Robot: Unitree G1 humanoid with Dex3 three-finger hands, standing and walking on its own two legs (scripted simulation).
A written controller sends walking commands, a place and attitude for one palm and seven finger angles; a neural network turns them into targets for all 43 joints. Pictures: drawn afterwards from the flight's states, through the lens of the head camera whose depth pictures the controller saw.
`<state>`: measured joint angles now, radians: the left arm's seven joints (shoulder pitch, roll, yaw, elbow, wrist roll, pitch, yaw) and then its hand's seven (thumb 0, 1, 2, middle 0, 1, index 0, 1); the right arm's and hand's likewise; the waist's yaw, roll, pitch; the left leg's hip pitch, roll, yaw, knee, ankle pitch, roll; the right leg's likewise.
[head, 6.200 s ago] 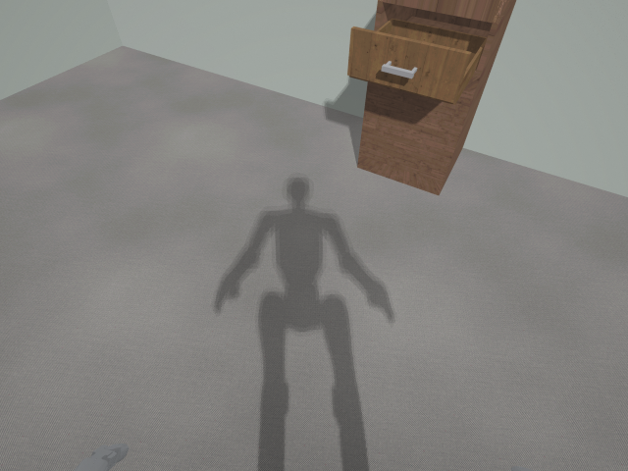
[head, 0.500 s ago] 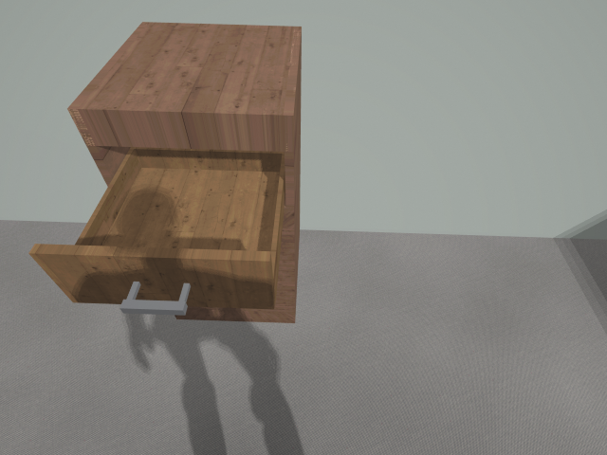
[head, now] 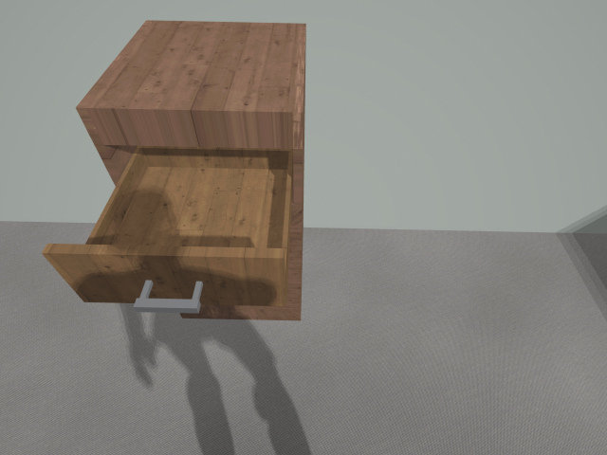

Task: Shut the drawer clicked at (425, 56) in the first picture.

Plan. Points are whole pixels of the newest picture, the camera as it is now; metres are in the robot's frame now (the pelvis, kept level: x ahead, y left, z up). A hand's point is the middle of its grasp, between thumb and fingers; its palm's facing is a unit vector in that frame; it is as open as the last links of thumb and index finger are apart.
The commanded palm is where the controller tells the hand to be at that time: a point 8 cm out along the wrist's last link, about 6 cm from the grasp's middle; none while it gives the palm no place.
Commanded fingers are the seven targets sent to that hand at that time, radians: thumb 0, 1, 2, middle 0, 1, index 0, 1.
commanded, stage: look again from close up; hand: left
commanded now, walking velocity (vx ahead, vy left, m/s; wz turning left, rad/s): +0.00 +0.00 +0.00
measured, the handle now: (170, 296) +0.37 +0.26 -0.08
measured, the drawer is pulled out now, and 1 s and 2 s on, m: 0.28 0.28 0.28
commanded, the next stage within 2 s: raise the hand and make a fist in 0.44 s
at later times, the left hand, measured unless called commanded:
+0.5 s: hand out of the picture +0.04 +0.22 -0.17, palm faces +0.02 -0.98 -0.22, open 7.4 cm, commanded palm none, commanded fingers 0.00 0.90 0.90 -0.20 -0.30 -0.20 -0.30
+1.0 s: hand out of the picture +0.13 +0.21 -0.08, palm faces +0.15 -0.99 -0.03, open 5.8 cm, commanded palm +0.13 +0.27 -0.04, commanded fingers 0.00 0.90 0.90 -0.68 -0.82 -0.68 -0.82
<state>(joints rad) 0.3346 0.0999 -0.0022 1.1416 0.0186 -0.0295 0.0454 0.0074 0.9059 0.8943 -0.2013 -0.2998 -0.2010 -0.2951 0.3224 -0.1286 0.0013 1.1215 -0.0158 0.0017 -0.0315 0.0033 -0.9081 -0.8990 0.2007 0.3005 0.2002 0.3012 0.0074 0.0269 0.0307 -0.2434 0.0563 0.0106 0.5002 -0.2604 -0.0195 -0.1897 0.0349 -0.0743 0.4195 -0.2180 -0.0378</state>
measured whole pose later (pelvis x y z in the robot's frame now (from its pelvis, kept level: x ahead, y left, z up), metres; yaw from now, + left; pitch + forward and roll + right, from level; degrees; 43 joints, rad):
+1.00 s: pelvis +0.00 -0.01 -0.08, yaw +1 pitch +13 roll +0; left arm 0.59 0.18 0.22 0.12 -0.26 -0.52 -0.32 0.02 0.90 0.89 -0.49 -0.62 -0.50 -0.61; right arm 0.10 -0.26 -0.09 0.50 0.01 -0.26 -0.03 0.01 -0.91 -0.90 0.20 0.30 0.20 0.30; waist 0.05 -0.06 -0.13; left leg -0.83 0.03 -0.02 1.10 -0.50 -0.03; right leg -0.79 -0.01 -0.09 1.10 -0.53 -0.05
